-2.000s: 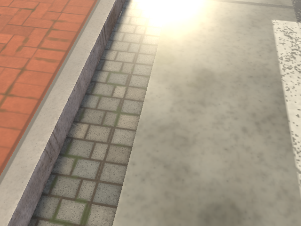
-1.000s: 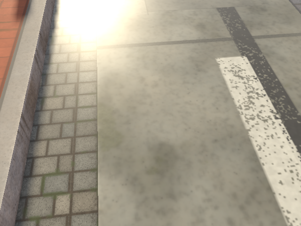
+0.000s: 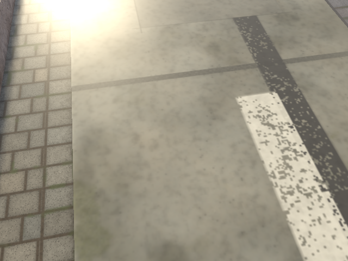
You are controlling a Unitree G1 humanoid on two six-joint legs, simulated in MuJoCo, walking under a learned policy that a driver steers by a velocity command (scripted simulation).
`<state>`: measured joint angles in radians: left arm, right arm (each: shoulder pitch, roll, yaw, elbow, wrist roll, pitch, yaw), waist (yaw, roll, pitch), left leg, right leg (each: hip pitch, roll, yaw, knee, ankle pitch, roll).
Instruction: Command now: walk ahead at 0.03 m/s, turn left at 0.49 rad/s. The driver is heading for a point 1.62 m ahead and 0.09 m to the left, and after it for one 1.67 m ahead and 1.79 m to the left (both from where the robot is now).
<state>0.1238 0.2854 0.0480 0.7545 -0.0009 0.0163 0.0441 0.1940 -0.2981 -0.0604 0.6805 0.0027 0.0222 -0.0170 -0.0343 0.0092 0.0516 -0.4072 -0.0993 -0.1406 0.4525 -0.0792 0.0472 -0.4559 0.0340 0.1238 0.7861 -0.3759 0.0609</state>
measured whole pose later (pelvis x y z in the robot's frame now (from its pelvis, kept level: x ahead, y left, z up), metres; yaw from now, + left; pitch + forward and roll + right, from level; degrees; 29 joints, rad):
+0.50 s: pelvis +0.02 -0.03 +0.00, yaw +16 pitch +1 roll +1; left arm 0.18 0.28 0.05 0.76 -0.01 0.02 0.02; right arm 0.16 -0.29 -0.06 0.62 0.02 0.07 0.00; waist 0.04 0.00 0.04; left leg -0.33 0.01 0.00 0.68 -0.37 -0.06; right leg -0.24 -0.07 -0.07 0.48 -0.26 0.01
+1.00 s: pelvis +0.17 +0.01 -0.01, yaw +6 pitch +3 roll +1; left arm 0.11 0.26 0.04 0.73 -0.02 -0.04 -0.07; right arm 0.39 -0.28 -0.07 0.80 0.01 -0.05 -0.01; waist -0.07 -0.02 0.02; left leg 0.16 0.01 0.20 0.20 -0.39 -0.03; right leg -0.63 -0.05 -0.03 0.64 -0.07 -0.05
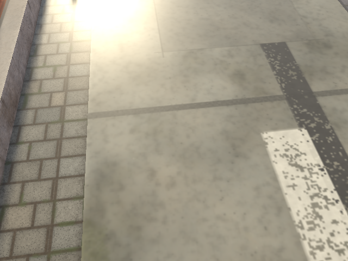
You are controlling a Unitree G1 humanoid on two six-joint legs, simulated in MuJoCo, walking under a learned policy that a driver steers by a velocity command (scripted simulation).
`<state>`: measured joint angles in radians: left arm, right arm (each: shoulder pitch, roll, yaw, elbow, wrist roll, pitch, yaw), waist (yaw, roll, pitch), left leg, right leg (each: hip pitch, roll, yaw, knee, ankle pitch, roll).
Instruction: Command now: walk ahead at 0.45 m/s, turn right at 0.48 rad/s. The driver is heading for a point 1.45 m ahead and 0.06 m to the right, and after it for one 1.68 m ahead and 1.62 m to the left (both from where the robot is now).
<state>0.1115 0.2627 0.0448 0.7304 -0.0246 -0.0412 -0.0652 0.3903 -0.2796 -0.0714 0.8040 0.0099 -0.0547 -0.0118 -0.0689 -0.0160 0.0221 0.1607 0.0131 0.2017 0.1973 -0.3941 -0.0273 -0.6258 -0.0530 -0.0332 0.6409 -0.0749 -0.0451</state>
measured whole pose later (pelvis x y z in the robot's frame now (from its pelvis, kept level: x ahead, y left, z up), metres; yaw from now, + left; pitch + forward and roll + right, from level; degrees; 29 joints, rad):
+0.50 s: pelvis +0.29 -0.03 +0.01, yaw -14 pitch +2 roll -1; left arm 0.34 0.29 0.06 0.77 -0.02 -0.05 0.01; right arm 0.08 -0.28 -0.03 0.65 0.00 -0.11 0.03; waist 0.08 0.04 0.01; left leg -0.56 0.03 -0.04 0.51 0.04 -0.02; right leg -0.04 0.11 0.15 0.38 -0.37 -0.07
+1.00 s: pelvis +0.58 -0.08 +0.01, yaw -2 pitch +2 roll +0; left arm 0.01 0.27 0.02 0.66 0.00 -0.11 -0.02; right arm 0.43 -0.29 -0.06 0.76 0.03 -0.03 -0.02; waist -0.11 -0.03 0.01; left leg -0.07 -0.09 -0.20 0.40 -0.36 0.05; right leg -0.48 0.01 0.10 0.47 -0.02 0.03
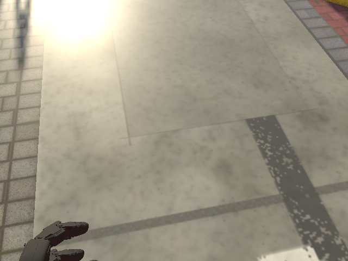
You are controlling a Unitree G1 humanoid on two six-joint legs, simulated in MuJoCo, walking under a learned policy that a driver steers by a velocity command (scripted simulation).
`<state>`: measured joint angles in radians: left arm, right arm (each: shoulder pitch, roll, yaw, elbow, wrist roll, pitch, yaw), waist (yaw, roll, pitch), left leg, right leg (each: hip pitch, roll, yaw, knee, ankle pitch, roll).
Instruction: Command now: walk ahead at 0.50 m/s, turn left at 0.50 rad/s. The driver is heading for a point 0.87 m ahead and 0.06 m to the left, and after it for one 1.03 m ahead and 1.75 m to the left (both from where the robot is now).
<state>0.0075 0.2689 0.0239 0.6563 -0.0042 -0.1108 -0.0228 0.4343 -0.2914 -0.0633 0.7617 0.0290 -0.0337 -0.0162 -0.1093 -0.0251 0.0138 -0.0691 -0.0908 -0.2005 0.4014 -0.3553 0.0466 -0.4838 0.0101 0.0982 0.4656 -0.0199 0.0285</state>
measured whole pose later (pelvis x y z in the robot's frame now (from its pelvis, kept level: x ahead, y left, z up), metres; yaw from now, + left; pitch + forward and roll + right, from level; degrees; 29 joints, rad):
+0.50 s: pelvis +0.26 +0.02 -0.01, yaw +17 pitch +2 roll -2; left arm 0.36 0.31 0.07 0.87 -0.02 -0.07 0.00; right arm 0.06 -0.27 -0.04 0.58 0.02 -0.03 0.05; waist 0.11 0.03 0.04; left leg -0.60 0.05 0.00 0.62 -0.09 0.06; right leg 0.10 -0.01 -0.20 0.26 -0.38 0.03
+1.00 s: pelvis +0.52 +0.11 +0.00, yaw +6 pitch +1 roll +3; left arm 0.12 0.26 0.04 0.77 -0.02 -0.03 -0.05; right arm 0.32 -0.27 -0.08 0.82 0.00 -0.07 0.00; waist -0.06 -0.03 0.03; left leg 0.10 -0.03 0.24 0.22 -0.33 0.00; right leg -0.63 -0.09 0.00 0.66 0.00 -0.03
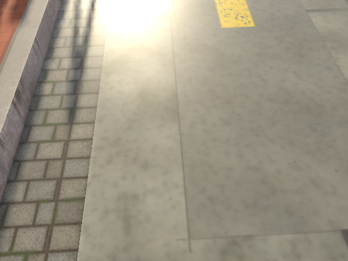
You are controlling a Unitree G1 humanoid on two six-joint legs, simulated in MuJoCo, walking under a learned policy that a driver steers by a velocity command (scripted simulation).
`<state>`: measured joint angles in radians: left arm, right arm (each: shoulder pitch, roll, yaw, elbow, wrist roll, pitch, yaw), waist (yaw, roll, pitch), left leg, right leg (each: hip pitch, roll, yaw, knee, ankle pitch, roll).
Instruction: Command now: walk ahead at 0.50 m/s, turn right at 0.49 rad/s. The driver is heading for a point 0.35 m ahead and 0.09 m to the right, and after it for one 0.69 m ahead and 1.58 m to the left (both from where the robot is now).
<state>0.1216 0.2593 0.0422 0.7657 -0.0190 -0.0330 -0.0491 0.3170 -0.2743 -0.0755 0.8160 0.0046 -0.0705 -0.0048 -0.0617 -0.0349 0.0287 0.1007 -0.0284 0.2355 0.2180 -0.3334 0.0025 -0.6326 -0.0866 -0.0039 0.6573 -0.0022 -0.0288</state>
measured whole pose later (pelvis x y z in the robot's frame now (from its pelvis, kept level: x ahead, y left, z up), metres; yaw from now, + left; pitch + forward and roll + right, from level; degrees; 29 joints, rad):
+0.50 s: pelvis +0.26 -0.04 +0.01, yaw -5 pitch +1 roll -2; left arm 0.20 0.26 0.04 0.80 0.01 -0.04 0.02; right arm 0.17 -0.27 -0.04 0.76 0.00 -0.07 0.03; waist 0.03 0.05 0.03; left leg -0.56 0.05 -0.01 0.60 0.00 -0.01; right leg -0.06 0.10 -0.04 0.33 -0.30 -0.07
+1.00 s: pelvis +0.29 -0.08 -0.01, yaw +12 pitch +2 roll -1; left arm 0.22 0.28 0.06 0.84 -0.02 0.04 0.04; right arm 0.12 -0.30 -0.07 0.64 0.01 0.07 -0.05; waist 0.00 0.04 0.05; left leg -0.47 -0.10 -0.24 0.42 0.01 -0.02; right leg -0.30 0.06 0.09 0.63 -0.36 0.04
